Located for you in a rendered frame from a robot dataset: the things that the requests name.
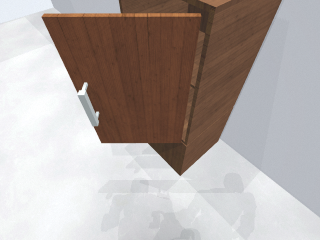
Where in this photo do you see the cupboard door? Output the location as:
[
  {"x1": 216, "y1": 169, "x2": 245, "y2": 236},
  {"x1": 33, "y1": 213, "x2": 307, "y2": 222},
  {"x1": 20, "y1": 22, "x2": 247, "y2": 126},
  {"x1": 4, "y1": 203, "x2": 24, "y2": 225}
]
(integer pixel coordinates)
[{"x1": 42, "y1": 13, "x2": 202, "y2": 144}]

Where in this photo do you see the handle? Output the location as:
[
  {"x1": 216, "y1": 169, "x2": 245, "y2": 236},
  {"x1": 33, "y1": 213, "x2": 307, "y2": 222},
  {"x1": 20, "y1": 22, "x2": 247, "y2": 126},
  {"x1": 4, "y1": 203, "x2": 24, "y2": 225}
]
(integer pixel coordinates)
[{"x1": 77, "y1": 82, "x2": 100, "y2": 127}]

